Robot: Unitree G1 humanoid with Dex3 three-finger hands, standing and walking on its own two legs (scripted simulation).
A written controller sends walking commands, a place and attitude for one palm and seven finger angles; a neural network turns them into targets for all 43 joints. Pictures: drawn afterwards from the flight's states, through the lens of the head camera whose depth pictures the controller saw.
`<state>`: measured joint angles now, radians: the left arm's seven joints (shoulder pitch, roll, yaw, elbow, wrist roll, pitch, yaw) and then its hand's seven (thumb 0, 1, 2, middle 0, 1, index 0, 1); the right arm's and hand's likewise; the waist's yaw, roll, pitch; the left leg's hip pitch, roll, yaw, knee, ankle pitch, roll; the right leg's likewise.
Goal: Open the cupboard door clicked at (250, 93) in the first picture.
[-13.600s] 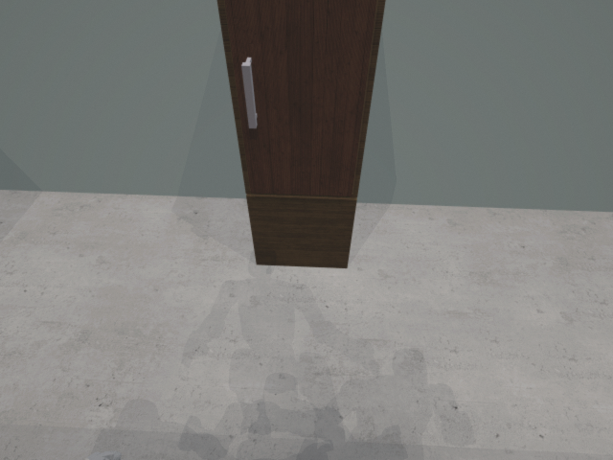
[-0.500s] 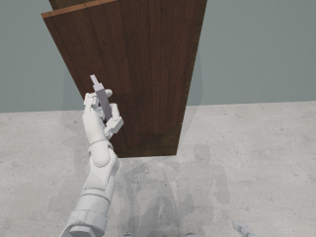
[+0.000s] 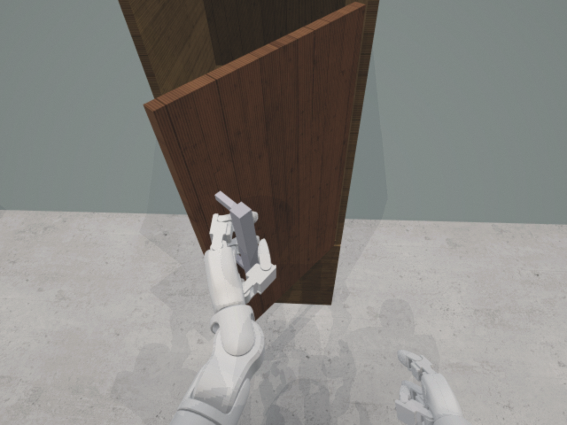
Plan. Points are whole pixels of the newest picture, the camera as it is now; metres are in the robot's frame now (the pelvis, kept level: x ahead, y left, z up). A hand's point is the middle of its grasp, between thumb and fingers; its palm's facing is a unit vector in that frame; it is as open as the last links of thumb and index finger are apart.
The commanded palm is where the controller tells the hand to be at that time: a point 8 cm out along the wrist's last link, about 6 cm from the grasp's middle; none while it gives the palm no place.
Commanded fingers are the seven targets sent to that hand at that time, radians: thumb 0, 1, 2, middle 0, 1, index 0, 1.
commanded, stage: open thumb and fingers to let go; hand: left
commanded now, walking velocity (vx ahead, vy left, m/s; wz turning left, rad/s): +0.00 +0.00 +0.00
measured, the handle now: (239, 239) +0.37 +0.08 +0.06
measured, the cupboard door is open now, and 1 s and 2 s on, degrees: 49 49 50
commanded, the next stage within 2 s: slide the hand sideways off the handle in 0.76 s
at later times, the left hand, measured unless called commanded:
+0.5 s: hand (267, 262) +0.33 +0.04 +0.06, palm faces +0.35 -0.94 -0.05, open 13.1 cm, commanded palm +0.28 +0.07 +0.05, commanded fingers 0.00 -0.50 0.30 -0.24 -0.85 -0.24 -0.85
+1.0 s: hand (260, 277) +0.31 +0.05 +0.06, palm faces -0.01 -0.99 -0.11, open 15.8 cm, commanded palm +0.29 +0.07 +0.05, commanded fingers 0.00 -0.50 0.30 -0.15 -0.30 -0.15 -0.30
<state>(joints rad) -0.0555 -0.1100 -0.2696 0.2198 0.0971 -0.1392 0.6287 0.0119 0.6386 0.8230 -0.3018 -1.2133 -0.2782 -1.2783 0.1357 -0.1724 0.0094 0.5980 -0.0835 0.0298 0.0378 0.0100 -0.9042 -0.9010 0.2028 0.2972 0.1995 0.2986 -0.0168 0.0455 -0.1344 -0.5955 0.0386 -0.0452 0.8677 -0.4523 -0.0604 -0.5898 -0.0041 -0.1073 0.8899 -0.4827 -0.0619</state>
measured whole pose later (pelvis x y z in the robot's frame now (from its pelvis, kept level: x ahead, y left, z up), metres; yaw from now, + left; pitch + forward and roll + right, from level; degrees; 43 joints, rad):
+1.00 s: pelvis -0.04 +0.03 -0.01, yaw -1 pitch +11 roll +0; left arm -0.30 -0.04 -0.21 0.50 0.08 -0.34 0.34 -0.01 -0.49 0.30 -0.31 -0.47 -0.19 -0.50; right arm 0.20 -0.19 0.00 0.62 -0.07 -0.03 0.01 0.01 -0.90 -0.90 0.20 0.30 0.20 0.30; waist 0.00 0.05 -0.11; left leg -0.72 0.01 -0.02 0.95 -0.42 -0.02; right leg -0.72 -0.03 -0.08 0.97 -0.44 -0.03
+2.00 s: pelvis -0.02 +0.02 -0.01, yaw -1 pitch +10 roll +0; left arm 0.36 0.08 -0.14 -0.12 -0.06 -0.30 -0.01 -0.01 -0.50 0.30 -0.15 -0.30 -0.16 -0.30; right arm 0.24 -0.22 0.02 0.46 -0.01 -0.09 -0.01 0.01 -0.90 -0.90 0.20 0.30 0.20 0.30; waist 0.01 0.05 -0.11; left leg -0.67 0.02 -0.02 0.97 -0.48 -0.03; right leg -0.67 -0.02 -0.08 0.99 -0.49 -0.04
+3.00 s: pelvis +0.00 +0.05 +0.04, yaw -2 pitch -1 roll -1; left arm 0.51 0.28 0.12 -0.37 -0.02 -0.06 0.11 0.00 -0.02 0.50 -0.17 -0.30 -0.18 -0.30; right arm 0.23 -0.21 0.07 0.58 -0.01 -0.14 -0.10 0.01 -0.90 -0.90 0.20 0.30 0.20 0.30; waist 0.06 0.07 -0.02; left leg -0.23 0.01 0.01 0.58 -0.34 0.01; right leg -0.21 -0.02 -0.05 0.55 -0.32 0.01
